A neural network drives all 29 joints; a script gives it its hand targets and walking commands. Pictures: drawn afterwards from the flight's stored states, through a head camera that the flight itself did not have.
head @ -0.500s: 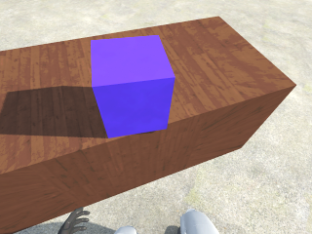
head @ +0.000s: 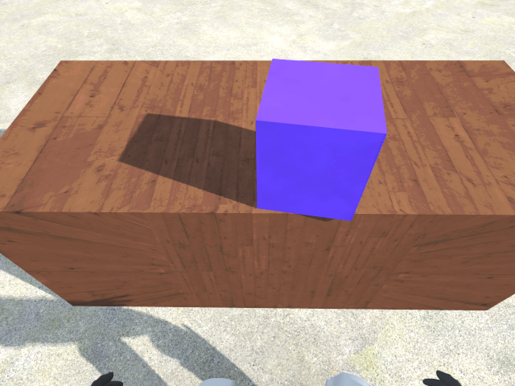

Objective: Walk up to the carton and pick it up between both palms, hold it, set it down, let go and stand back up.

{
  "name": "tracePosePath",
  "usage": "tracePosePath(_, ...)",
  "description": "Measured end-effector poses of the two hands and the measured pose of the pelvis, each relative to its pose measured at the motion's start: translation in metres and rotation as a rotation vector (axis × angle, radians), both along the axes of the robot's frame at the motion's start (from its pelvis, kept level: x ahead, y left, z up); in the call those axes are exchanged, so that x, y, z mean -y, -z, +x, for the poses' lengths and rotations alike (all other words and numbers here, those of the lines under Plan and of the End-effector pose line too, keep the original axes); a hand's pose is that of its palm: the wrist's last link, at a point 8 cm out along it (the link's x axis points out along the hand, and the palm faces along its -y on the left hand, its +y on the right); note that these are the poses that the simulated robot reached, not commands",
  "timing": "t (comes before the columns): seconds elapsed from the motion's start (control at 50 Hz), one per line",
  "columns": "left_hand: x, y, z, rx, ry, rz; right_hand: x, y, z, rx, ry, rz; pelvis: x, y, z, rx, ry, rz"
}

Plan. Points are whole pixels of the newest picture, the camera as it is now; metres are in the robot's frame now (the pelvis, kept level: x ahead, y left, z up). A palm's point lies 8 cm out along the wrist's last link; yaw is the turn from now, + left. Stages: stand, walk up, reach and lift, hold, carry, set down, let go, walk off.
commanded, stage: walk up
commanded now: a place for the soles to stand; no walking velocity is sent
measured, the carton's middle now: (313, 142) +0.57 -0.07 +0.01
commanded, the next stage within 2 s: none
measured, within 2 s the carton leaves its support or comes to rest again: neither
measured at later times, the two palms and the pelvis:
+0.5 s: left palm out of the picture +0.07 +0.26 -0.08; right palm out of the picture +0.14 -0.25 -0.09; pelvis +0.02 -0.01 +0.02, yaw +6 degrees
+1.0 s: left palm out of the picture +0.06 +0.27 -0.09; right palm (439, 359) +0.18 -0.25 -0.08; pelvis +0.03 -0.01 +0.01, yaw +10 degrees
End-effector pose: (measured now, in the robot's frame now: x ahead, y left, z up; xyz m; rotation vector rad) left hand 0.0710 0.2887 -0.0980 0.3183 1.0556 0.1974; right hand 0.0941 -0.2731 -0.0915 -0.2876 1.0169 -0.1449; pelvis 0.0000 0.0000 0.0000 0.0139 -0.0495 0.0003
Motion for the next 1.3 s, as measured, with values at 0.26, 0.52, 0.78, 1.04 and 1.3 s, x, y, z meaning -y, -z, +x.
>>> tracePosePath(0.26,0.029,0.012,-0.03,-0.061,-0.05,-0.1,-0.011,-0.006,0.017,-0.004,-0.038,-0.011,0.004,-0.007,0.008,-0.019,-0.06,-0.033)
tracePosePath(0.52,0.025,-0.016,0.005,0.062,-0.068,-0.076,-0.027,-0.004,0.045,0.009,-0.112,0.057,0.006,-0.015,0.021,-0.034,-0.109,-0.03)
tracePosePath(0.78,0.02,-0.011,0.007,0.066,-0.112,-0.078,-0.025,-0.011,0.072,0.024,-0.16,0.017,0.006,-0.014,0.029,-0.034,-0.157,-0.035)
tracePosePath(1.04,0.018,-0.002,-0.013,-0.018,-0.125,-0.054,-0.015,-0.018,0.083,0.06,-0.199,-0.039,0.018,-0.01,0.034,-0.032,-0.173,-0.03)
tracePosePath(1.3,0.109,0.013,0.053,0.011,-0.089,-0.05,0.136,0.014,0.056,-0.146,-0.072,-0.151,0.115,0.014,0.083,0.002,-0.166,-0.024)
